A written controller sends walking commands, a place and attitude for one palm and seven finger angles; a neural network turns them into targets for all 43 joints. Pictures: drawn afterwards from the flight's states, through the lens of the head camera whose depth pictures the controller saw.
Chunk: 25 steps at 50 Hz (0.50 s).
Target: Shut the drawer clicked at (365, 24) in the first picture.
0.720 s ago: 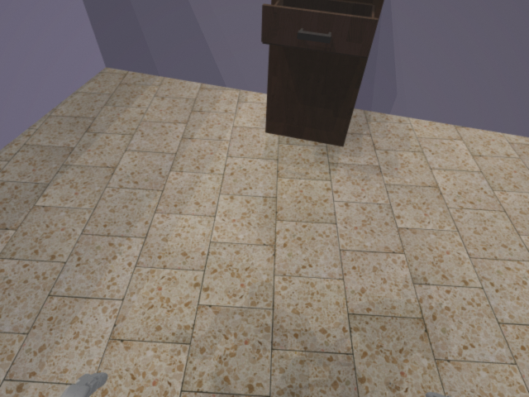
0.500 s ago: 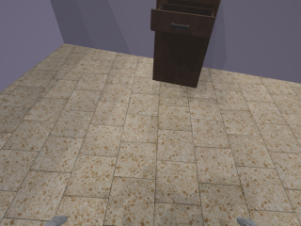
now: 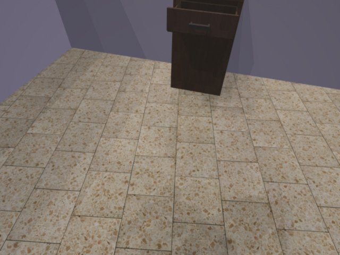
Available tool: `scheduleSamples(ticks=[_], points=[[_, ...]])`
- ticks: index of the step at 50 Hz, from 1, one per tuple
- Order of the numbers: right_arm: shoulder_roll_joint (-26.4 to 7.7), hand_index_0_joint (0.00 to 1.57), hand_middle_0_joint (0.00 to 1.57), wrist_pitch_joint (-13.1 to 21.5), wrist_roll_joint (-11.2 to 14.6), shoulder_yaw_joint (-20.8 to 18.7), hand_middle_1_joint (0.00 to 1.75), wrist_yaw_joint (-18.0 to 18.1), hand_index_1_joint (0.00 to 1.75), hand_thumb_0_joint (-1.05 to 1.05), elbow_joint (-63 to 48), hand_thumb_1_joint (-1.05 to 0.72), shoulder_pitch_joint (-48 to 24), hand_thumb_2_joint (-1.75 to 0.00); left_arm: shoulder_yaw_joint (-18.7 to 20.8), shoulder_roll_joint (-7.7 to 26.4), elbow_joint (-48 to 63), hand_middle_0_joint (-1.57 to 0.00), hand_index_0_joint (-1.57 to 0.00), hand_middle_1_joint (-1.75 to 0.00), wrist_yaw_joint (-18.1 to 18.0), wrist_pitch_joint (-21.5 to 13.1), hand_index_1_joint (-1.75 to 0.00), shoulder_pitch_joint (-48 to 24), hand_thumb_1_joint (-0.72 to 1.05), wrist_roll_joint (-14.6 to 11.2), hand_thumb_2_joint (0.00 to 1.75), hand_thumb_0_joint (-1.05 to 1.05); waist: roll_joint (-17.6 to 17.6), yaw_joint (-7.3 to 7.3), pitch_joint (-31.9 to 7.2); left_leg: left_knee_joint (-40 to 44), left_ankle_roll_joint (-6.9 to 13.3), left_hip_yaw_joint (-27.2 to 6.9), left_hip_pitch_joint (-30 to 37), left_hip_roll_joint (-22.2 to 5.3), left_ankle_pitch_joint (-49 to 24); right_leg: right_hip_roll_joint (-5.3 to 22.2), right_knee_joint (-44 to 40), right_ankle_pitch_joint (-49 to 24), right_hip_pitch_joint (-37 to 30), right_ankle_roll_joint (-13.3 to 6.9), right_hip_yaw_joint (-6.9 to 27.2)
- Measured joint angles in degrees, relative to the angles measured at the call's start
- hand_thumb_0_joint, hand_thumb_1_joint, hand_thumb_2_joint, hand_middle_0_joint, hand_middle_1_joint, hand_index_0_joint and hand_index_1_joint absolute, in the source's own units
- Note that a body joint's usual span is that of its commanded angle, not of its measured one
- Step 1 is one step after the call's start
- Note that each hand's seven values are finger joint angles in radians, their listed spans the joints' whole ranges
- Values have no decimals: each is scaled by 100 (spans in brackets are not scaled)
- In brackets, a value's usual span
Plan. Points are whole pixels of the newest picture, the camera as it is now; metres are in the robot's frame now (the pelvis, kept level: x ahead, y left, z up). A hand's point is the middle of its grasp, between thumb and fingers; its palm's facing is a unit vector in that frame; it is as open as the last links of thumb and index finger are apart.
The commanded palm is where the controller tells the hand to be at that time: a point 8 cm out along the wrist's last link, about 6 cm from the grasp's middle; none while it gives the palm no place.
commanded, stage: stand and wait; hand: left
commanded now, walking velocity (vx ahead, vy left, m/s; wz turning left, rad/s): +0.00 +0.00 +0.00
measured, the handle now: (199, 25) +1.41 -0.11 -0.03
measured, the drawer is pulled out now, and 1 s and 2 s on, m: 0.28 0.28 0.28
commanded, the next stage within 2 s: look at it before walking up in 0.26 s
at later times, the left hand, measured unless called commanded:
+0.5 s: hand out of the picture +0.07 +0.24 -0.16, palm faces -0.04 -0.95 -0.32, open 7.4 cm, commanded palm none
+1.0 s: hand out of the picture +0.09 +0.24 -0.16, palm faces -0.03 -0.94 -0.33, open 7.4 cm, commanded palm none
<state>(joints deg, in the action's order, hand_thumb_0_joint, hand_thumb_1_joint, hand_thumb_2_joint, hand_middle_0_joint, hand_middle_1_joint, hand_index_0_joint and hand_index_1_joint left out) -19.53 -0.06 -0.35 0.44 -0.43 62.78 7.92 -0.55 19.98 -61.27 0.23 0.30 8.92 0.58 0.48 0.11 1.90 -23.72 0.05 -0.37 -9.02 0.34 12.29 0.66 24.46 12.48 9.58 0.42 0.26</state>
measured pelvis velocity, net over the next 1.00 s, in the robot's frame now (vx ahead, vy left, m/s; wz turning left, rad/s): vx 0.01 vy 0.00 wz -0.02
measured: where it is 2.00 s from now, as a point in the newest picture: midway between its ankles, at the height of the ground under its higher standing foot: (184, 237)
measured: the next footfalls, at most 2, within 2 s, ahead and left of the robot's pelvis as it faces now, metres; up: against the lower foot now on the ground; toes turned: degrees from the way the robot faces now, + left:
left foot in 1.72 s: +0.42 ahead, +0.03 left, +0.00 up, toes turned -4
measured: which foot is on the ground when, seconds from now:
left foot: down 0.00-1.00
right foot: down 0.00-1.00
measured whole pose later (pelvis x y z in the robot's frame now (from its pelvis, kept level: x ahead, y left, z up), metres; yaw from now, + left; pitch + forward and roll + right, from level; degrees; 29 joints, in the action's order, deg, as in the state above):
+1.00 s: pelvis +0.01 +0.00 +0.00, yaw -1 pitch -2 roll +0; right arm -18.6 0.3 -0.5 0.6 -0.1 63.6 6.5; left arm -0.4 19.3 -62.3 -0.2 0.1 8.3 0.7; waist 0.5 0.5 1.0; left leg -21.8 -0.5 0.4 -7.6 -0.4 12.3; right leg 0.0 22.9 12.3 8.7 0.1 1.0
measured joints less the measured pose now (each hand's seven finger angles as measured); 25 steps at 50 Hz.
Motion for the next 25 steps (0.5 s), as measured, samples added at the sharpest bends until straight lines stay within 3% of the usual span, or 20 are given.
scheduleSamples(ticks=[25], points=[[62, 20, 20, 40, 0, 0, 30, -6, 30, 1, 100, -90, -34, -90, -3, -58, -69, -21, -20, -30, 11, -41, -30, -85, 90, 9, 90, 0, 34, -11, -12, 125, -50, 22, -21, -63, -80, -63, -127, -97, 37, -43, 23]])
